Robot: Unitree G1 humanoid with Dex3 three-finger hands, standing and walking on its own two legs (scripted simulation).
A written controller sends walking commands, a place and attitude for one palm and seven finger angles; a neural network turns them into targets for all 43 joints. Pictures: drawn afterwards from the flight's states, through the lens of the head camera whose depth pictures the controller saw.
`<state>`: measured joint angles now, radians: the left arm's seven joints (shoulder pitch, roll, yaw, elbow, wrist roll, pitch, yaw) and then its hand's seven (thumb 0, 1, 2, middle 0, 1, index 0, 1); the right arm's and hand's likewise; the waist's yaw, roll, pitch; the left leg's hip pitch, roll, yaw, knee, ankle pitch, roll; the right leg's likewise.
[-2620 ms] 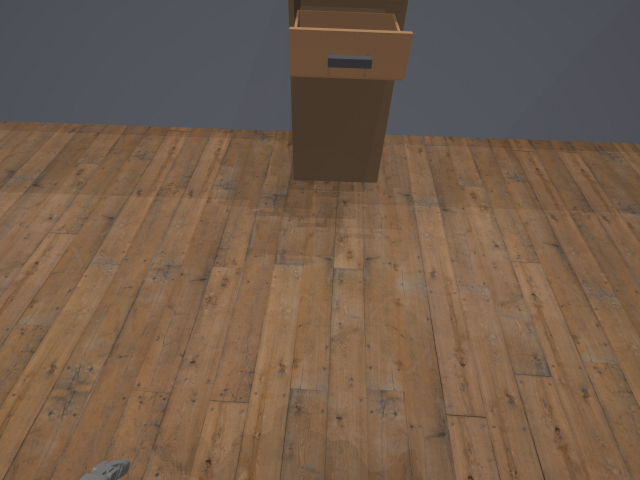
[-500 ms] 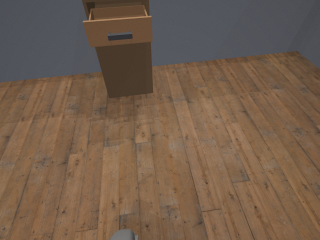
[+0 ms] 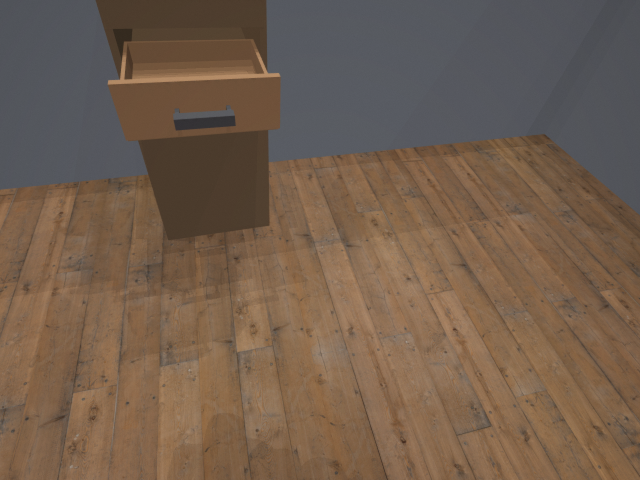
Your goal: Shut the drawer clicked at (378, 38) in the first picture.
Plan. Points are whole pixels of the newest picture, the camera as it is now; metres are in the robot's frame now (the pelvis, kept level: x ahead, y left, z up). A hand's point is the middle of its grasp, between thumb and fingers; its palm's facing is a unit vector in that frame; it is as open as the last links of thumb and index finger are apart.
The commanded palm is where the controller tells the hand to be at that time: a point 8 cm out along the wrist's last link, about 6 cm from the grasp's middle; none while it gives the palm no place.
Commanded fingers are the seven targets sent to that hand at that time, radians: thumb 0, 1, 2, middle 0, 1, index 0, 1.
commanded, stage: walk to a spot facing it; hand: left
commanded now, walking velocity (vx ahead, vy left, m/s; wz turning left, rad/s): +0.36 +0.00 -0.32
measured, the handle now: (204, 115) +0.85 +0.35 -0.02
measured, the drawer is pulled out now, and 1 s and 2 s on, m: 0.30 0.30 0.30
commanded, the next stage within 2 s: turn to face it in 0.58 s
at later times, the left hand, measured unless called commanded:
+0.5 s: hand (257, 365) +0.33 +0.13 -0.19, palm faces -0.19 -0.98 -0.11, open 7.4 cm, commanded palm none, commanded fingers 0.00 0.90 0.90 -0.20 -0.30 -0.20 -0.30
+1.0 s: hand (251, 303) +0.47 +0.17 -0.19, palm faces -0.10 -0.98 -0.18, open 7.4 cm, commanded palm none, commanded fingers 0.00 0.90 0.90 -0.20 -0.30 -0.20 -0.30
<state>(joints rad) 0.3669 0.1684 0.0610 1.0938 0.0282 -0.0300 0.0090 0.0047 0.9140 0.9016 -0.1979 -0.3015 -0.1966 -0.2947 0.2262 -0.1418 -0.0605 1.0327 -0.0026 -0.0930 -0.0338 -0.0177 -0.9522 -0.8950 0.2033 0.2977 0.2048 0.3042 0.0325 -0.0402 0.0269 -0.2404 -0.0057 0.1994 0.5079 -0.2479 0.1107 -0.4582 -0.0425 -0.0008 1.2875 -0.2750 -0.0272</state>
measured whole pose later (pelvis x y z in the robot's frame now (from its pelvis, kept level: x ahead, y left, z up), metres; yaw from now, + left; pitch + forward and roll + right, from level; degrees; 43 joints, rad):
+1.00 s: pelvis +0.43 -0.01 -0.01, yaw -10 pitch -1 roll +0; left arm 0.29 0.17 0.04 1.05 0.00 -0.02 0.04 0.00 0.91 0.90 -0.20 -0.30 -0.20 -0.30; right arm 0.14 -0.16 -0.02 0.98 -0.02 -0.03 -0.01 0.01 -0.92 -0.90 0.20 0.30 0.20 0.30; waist 0.02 -0.04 0.08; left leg -0.40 0.02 0.11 0.63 -0.23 0.06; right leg -0.22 -0.01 -0.08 0.97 -0.54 0.03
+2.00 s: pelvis +0.42 -0.07 +0.00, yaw +19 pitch -1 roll +0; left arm 0.35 0.24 0.05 1.03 0.02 0.05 0.02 0.00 0.91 0.90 -0.20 -0.30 -0.20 -0.30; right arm 0.11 -0.19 -0.03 0.94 -0.02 0.02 0.01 0.01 -0.91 -0.90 0.20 0.30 0.20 0.30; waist 0.07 -0.05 0.05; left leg -0.19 0.00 0.08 0.55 -0.34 0.03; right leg -0.34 -0.11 -0.18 0.77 -0.46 0.03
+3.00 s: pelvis +0.65 +0.01 +0.00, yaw +22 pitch -1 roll -1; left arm 0.41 0.13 0.03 1.16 0.02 -0.03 0.02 0.00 0.91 0.90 -0.20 -0.30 -0.20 -0.30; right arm 0.18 -0.15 -0.04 1.05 -0.02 -0.04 -0.01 0.01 -0.92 -0.90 0.20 0.30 0.20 0.30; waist 0.06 -0.04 0.04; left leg -0.30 0.05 0.11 0.53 -0.23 0.01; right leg -0.14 -0.06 -0.15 0.55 -0.40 0.01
